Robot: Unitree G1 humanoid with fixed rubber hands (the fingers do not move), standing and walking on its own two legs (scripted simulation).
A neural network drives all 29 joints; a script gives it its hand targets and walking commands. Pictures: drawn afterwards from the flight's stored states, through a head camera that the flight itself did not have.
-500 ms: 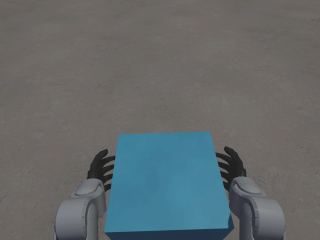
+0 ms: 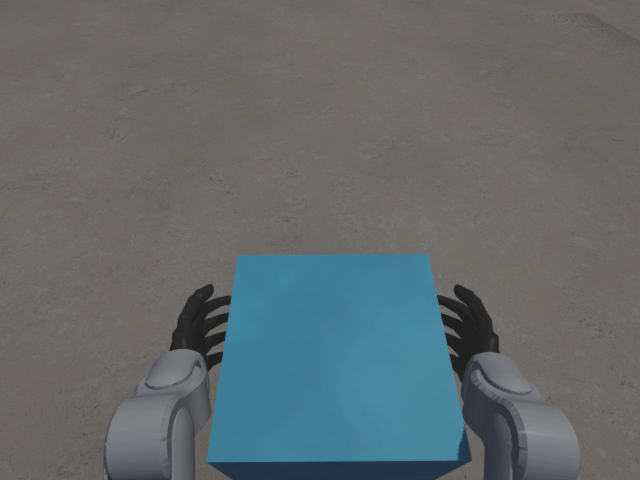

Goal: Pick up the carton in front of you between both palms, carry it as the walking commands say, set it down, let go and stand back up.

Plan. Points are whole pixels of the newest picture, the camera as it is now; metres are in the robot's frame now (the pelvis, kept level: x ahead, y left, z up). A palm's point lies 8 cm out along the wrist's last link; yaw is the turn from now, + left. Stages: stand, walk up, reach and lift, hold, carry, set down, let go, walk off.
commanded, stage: carry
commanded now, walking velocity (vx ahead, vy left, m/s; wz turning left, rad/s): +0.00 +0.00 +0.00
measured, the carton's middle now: (332, 382) +0.23 -0.01 +0.01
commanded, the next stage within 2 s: none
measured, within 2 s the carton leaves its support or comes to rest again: neither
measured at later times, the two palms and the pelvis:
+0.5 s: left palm (213, 249) +0.38 +0.15 +0.07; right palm (433, 237) +0.41 -0.15 +0.08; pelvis +0.16 -0.02 -0.02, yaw +4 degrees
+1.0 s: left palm (202, 269) +0.37 +0.16 +0.05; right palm (421, 256) +0.39 -0.13 +0.06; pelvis +0.14 +0.00 -0.02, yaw +4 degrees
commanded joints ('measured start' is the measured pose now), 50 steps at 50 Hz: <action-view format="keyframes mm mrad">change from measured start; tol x8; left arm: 1 -303 -776 -634 -84 -236 -18 -89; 6 -353 -678 -613 -150 -251 9 -88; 10 -345 -622 -558 -54 -259 42 -86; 15 -406 -799 -593 -48 -297 33 -119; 34 -410 -771 -619 -86 -271 23 -119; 50 -526 -712 -570 166 -193 -98 -191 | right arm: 1 -317 725 640 -108 272 4 136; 9 -334 598 578 -73 221 63 87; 17 -429 780 642 -70 276 50 115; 38 -429 712 616 -47 242 49 128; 50 -510 687 572 191 174 -73 194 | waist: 1 17 204 -206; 8 25 59 -167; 10 28 -164 -225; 21 22 44 -293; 46 24 60 -103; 50 25 44 -171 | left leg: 1 207 191 -72 -35 650 34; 7 92 146 -18 130 337 -42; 10 -138 53 -98 284 -204 -104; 12 -61 28 -119 209 -304 -89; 15 16 56 -138 71 -124 -86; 19 74 89 -132 140 227 -100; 24 50 78 -134 176 361 -100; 39 39 108 -162 137 320 -69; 41 25 107 -161 114 189 -58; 50 -3 101 -170 95 76 -40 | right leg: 1 39 28 -29 -176 89 1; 5 196 10 -54 -296 235 -5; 7 321 20 -76 -482 418 2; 9 558 -175 80 -396 855 -36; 10 607 -249 173 -390 891 -119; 12 540 -266 247 -487 666 -150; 14 492 -197 147 -465 577 -99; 25 459 -105 -2 -254 805 -77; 33 388 -107 -3 -277 513 -50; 50 360 -102 4 -331 326 -41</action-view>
